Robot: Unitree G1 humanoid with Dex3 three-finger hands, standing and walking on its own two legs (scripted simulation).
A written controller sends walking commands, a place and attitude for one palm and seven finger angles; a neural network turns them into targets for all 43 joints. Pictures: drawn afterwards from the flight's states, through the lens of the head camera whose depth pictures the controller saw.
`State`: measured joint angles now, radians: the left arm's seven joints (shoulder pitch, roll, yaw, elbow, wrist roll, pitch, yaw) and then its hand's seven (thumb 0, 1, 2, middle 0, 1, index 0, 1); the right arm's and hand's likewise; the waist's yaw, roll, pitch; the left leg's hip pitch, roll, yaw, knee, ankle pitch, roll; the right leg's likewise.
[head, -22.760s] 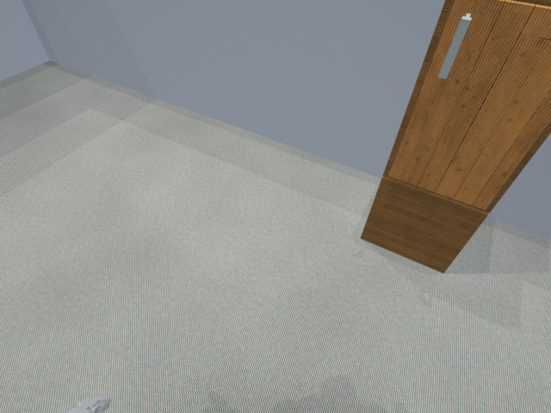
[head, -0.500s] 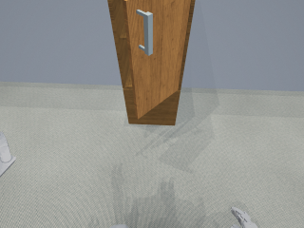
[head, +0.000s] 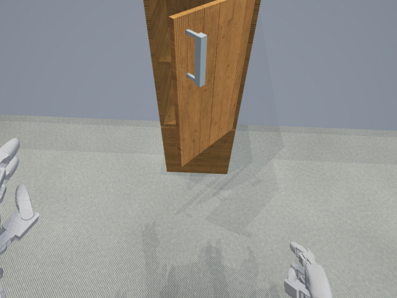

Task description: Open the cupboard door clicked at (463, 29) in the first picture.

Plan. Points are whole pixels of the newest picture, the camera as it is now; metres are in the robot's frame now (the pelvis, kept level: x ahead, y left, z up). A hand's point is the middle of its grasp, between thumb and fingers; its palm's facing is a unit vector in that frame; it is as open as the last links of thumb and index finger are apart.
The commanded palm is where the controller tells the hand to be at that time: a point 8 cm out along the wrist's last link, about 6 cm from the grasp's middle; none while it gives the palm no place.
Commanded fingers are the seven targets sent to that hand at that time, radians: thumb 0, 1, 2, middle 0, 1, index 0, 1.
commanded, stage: stop stepping back and stand still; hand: left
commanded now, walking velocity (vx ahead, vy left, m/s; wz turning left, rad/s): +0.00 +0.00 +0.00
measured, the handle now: (194, 58) +0.67 +0.06 +0.14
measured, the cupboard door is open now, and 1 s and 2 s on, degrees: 47 47 47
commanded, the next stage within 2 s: let the arm hang, fingers relaxed in 0.14 s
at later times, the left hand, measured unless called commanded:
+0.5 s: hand out of the picture +0.08 +0.20 -0.15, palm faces -0.06 -0.96 -0.27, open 7.4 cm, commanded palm none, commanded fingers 0.00 0.90 0.90 -0.20 -0.30 -0.20 -0.30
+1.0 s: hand out of the picture +0.01 +0.22 -0.16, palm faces +0.03 -0.95 -0.33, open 7.4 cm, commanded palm none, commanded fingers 0.00 0.90 0.90 -0.20 -0.30 -0.20 -0.30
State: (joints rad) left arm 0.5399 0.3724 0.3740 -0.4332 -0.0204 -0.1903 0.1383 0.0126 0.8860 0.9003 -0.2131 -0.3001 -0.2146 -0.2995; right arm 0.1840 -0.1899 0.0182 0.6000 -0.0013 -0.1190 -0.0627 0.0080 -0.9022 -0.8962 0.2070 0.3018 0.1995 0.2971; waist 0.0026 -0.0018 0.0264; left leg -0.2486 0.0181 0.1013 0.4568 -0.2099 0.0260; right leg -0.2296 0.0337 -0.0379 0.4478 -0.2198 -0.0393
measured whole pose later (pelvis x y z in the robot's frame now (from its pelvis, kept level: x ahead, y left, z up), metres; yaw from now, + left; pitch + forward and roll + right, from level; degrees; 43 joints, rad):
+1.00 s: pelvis -0.01 -0.01 +0.00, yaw +2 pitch -2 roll +0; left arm 0.21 0.26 0.02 1.13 0.02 0.00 0.02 0.00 0.91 0.90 -0.20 -0.30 -0.20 -0.30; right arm 0.24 -0.22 -0.02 1.12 -0.02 0.02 -0.01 0.00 -0.91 -0.90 0.21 0.30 0.20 0.30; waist -0.01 0.04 0.05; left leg -0.21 0.01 0.07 0.40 -0.16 0.02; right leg -0.18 0.04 -0.06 0.39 -0.18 -0.06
